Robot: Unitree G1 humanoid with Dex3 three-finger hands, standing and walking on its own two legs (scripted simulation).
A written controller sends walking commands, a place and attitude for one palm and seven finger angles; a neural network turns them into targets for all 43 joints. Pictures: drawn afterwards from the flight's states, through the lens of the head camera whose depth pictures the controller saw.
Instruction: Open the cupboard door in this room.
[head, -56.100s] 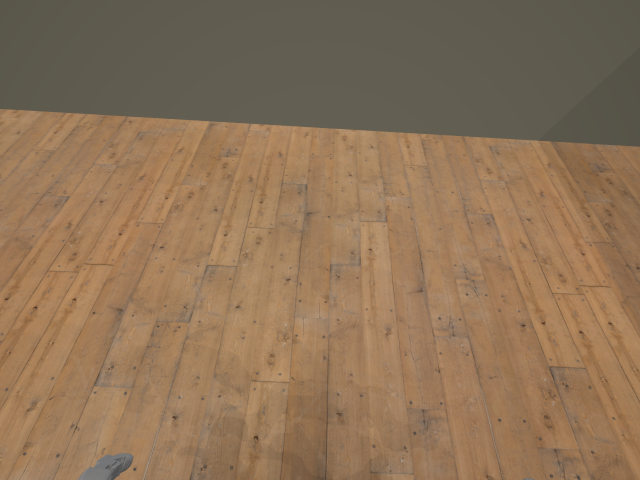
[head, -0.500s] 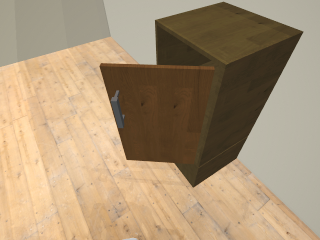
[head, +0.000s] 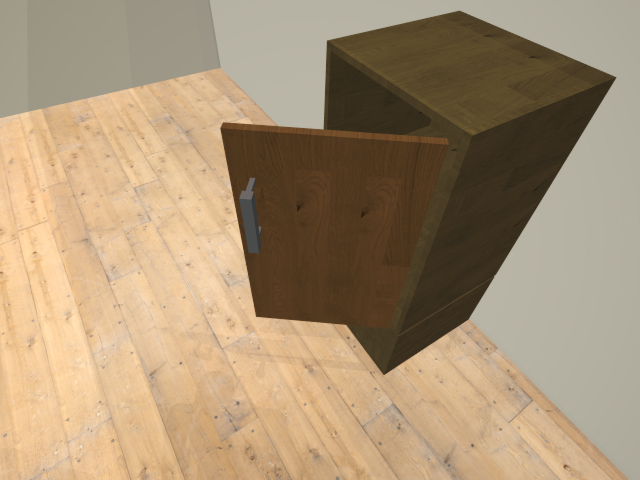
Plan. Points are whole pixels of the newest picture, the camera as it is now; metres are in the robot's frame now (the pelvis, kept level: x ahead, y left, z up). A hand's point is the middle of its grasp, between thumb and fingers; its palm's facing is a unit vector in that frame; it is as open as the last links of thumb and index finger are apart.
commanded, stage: come to a stop and stand still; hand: left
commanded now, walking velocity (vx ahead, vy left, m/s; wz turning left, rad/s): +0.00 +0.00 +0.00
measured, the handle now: (253, 216) +0.56 +0.17 -0.04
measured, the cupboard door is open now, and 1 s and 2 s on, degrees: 53 53 53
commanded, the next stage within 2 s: look again from close up in 0.06 s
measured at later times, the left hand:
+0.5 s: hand out of the picture -0.02 +0.18 -0.17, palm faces +0.02 -0.98 -0.22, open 7.4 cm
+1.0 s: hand (188, 401) +0.21 +0.18 +0.00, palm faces +0.17 -0.98 -0.07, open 7.7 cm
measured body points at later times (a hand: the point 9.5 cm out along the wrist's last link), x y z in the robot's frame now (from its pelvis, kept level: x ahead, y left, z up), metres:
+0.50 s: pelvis -0.01 +0.01 +0.00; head -0.01 -0.01 +0.45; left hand -0.02 +0.23 -0.16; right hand -0.01 -0.21 -0.17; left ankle +0.01 +0.09 -0.74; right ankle -0.03 -0.13 -0.74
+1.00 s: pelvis -0.02 -0.02 -0.03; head -0.01 -0.03 +0.42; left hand +0.19 +0.23 +0.00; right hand +0.14 -0.28 -0.11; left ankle +0.01 +0.09 -0.74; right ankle -0.02 -0.13 -0.74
